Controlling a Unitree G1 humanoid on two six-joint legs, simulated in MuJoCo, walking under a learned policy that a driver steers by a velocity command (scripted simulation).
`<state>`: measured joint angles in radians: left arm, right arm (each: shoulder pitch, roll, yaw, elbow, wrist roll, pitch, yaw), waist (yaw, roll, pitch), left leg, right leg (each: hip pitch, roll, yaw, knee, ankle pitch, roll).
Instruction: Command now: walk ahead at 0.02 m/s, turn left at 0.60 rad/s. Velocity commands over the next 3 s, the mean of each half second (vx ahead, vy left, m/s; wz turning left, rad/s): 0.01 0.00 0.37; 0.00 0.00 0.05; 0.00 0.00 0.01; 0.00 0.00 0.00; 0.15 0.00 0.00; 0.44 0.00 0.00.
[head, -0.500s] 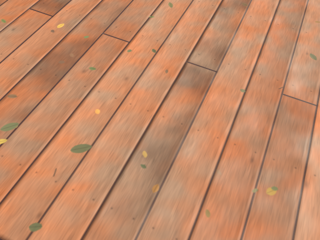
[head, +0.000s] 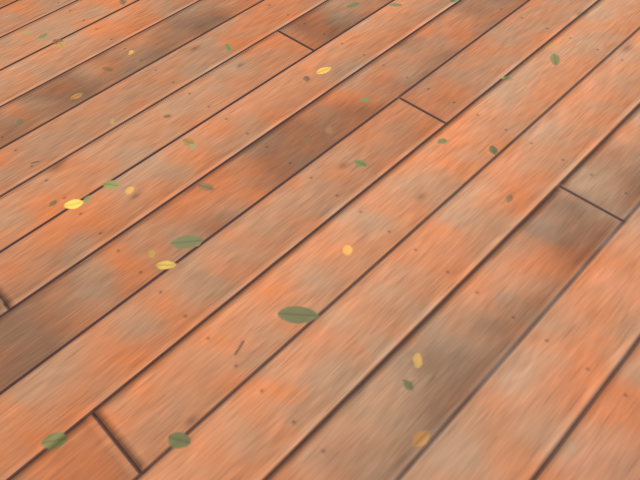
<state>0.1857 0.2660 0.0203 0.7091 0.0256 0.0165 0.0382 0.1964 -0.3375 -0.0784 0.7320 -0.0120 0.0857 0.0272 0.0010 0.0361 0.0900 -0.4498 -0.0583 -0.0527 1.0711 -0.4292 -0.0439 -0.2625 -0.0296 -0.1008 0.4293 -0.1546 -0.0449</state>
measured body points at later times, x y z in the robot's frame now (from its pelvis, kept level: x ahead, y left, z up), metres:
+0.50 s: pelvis -0.01 +0.04 +0.00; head +0.00 +0.06 +0.45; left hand +0.01 +0.32 -0.14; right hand +0.16 -0.18 -0.10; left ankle -0.02 +0.11 -0.74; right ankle -0.01 -0.10 -0.71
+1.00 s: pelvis -0.02 +0.02 +0.00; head -0.02 +0.01 +0.45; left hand -0.01 +0.27 -0.14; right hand +0.05 -0.23 -0.15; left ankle -0.02 +0.12 -0.74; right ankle -0.01 -0.09 -0.74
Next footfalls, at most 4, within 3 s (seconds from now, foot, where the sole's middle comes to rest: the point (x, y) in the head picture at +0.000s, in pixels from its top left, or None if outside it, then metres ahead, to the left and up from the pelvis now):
0.18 left None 0.02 0.12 -0.78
0.60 right None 0.03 -0.08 -0.78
2.52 left None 0.11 0.15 -0.78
3.00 right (325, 469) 0.47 0.07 -0.78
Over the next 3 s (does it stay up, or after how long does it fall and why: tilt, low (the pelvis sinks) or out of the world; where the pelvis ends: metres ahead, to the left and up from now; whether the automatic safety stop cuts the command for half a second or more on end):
stays up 0.30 0.10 -0.03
